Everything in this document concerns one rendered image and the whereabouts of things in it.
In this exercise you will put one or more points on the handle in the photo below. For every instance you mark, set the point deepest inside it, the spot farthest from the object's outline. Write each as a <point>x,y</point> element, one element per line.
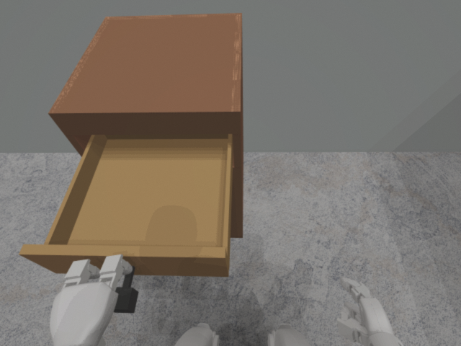
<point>127,296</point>

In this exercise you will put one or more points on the robot thigh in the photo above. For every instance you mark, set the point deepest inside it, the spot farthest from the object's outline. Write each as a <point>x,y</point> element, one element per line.
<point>287,337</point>
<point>198,336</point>

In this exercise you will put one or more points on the left robot thigh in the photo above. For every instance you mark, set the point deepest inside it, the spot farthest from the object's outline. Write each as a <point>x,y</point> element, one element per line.
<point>198,336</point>

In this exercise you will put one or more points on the drawer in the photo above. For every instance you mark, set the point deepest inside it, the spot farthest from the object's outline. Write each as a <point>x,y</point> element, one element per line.
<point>163,201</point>

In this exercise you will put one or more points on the right robot thigh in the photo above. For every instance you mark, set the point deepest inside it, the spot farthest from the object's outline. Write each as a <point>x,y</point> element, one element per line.
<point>287,337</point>

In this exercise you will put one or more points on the robot left hand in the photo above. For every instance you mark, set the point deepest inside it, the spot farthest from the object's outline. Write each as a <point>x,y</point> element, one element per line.
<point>82,311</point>

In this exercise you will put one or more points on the robot right hand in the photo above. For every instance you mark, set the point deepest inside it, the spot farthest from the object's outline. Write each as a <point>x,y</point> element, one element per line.
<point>367,319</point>

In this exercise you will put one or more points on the cabinet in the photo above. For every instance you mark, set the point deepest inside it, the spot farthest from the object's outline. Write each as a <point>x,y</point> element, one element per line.
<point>160,74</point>

